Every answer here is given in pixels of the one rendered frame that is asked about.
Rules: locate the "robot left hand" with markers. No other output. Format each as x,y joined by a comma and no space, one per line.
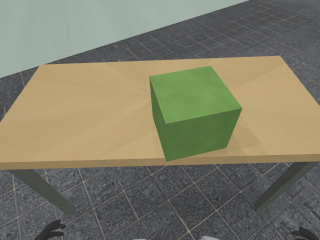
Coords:
46,233

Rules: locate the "carton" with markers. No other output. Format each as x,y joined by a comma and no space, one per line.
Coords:
194,112

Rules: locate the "robot right hand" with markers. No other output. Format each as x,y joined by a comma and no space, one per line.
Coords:
305,233

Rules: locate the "table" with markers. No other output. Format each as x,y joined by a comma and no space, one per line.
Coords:
99,114

